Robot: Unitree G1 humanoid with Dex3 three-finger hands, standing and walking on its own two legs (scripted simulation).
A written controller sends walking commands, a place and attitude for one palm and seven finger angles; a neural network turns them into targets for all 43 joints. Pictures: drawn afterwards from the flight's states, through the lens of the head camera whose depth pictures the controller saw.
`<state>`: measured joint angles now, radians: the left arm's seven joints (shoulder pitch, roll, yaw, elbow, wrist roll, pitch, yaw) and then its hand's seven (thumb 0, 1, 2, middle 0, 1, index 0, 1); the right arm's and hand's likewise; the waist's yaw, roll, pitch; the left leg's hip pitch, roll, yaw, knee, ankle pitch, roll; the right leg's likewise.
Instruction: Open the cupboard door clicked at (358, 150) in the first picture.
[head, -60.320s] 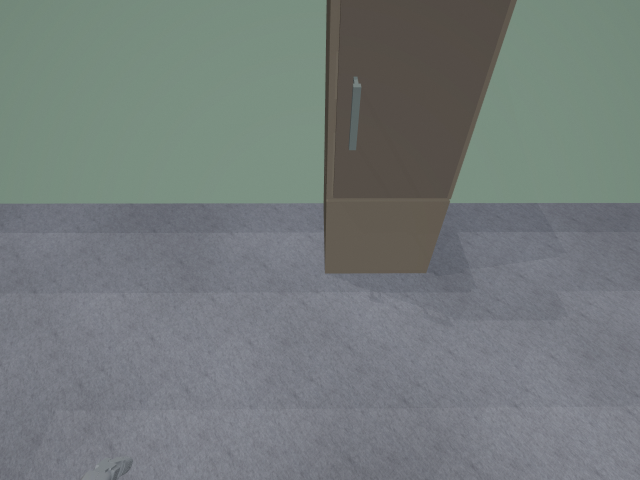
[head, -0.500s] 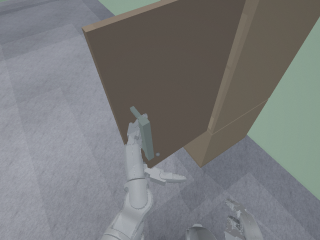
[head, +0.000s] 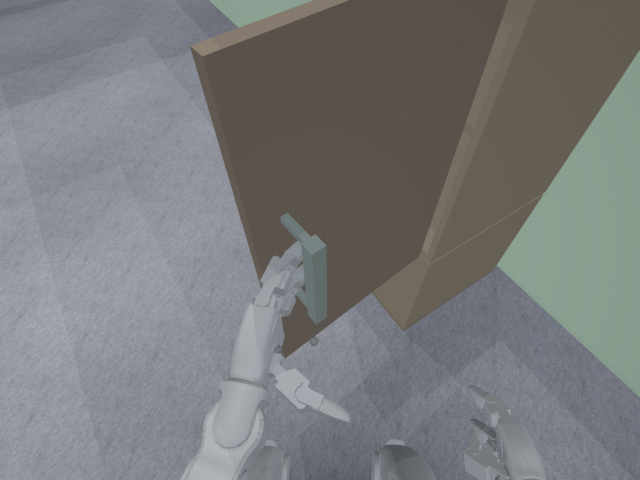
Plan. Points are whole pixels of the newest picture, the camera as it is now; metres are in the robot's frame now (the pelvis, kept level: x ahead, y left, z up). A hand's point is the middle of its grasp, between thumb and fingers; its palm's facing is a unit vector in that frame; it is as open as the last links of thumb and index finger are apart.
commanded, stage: slide the hand sideways off the handle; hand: left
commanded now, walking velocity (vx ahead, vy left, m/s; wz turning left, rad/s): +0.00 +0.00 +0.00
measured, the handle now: (305, 273) +0.36 +0.03 +0.05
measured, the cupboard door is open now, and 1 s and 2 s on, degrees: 96 96 96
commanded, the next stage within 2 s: draw the hand back to the body in 0.74 s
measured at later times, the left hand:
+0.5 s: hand (259, 379) +0.23 +0.08 +0.05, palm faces -0.13 -0.99 -0.03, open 16.3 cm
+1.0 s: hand (221, 396) +0.20 +0.10 +0.08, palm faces -0.17 -0.98 -0.06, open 16.3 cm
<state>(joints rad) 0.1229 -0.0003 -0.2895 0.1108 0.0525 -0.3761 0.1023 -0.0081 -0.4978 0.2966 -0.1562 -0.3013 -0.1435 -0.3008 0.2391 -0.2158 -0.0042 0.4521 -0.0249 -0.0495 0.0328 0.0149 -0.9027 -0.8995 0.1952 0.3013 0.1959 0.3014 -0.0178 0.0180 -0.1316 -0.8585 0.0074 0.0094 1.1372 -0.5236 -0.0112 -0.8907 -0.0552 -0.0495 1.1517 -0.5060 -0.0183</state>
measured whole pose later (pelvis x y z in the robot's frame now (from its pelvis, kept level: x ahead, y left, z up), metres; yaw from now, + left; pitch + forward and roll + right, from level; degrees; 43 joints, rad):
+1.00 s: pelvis +0.00 +0.01 -0.01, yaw +0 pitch +14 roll -1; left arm 0.53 0.17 -0.12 -0.35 -0.10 -0.32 -0.14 -0.01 -0.50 0.30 -0.16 -0.30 -0.15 -0.30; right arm 0.26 -0.21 0.01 0.38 0.01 -0.08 -0.02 0.02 -0.90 -0.90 0.20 0.30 0.20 0.30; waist 0.01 0.05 -0.15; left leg -0.89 0.02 -0.02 1.23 -0.58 0.00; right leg -0.90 -0.05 -0.07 1.20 -0.54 -0.01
